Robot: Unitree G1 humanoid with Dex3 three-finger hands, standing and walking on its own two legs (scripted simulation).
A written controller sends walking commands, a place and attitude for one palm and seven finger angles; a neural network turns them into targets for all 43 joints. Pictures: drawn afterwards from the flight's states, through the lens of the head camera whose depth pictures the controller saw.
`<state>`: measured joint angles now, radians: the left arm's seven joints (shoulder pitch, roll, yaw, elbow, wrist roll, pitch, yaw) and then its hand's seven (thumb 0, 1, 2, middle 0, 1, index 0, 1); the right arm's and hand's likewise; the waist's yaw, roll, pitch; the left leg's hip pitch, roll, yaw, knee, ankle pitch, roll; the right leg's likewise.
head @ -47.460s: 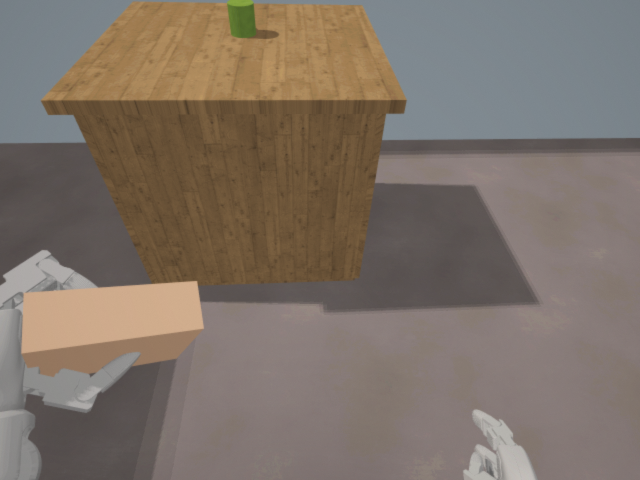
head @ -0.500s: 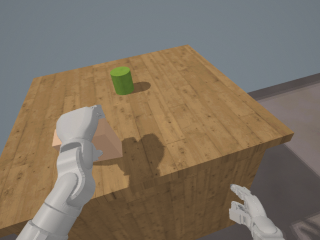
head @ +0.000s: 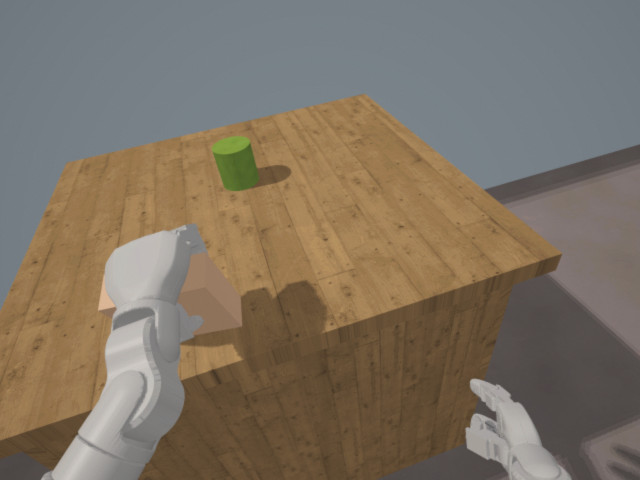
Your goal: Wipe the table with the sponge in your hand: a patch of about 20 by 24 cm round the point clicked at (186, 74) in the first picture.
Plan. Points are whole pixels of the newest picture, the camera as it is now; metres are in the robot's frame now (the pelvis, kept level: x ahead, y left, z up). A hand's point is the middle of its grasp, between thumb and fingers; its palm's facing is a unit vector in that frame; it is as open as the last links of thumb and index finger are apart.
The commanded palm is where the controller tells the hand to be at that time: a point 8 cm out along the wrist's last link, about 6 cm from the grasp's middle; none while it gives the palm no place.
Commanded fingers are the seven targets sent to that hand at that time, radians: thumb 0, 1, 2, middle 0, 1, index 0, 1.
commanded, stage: slide across to the third lane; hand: left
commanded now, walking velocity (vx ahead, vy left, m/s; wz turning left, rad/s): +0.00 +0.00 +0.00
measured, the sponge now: (186, 309) +0.29 +0.22 +0.10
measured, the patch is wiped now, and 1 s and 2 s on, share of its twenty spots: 0.75 0.80 0.90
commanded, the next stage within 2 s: wipe forward along the third lane in 0.50 s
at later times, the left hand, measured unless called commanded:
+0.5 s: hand (232, 266) +0.31 +0.15 +0.16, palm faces +0.20 -0.19 -0.96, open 9.0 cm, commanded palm +0.28 +0.15 +0.21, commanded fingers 0.00 0.10 1.30 -1.20 -1.60 -1.20 -1.60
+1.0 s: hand (247, 250) +0.35 +0.14 +0.16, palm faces +0.16 -0.15 -0.98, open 9.0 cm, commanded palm +0.32 +0.15 +0.19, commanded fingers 0.00 0.10 1.30 -1.20 -1.60 -1.20 -1.60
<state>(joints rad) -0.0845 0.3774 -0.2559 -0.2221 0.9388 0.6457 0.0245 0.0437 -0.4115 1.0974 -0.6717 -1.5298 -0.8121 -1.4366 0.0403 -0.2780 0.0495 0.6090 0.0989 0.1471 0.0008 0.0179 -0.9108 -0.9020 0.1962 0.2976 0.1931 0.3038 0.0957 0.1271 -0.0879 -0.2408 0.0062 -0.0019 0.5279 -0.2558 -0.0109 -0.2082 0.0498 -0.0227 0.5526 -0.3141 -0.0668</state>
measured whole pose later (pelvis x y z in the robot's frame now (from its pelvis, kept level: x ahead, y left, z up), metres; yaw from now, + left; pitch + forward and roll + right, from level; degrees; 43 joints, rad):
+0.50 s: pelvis +0.00 -0.01 +0.00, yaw +0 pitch -3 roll +1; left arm -0.28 0.32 -0.38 -0.09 0.89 0.61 -0.01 0.00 -0.44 1.10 -0.74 -1.48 -0.86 -1.37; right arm 0.00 -0.25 0.06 0.64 0.09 0.09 0.01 0.02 -0.91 -0.90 0.20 0.30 0.19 0.30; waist 0.10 0.12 -0.07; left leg -0.20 0.01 -0.01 0.48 -0.23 -0.02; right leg -0.18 0.05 -0.03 0.53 -0.30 -0.08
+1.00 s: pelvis +0.00 -0.01 +0.00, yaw +0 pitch -2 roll +1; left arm -0.44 0.28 -0.38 0.14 0.90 0.67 0.00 -0.03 -0.45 1.11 -0.76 -1.47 -0.88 -1.36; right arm 0.01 -0.26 0.06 0.67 0.10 0.15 -0.01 0.02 -0.91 -0.90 0.20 0.30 0.19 0.30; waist 0.07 0.10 -0.08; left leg -0.22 0.02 0.00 0.47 -0.22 -0.03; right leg -0.20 0.06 -0.02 0.52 -0.29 -0.09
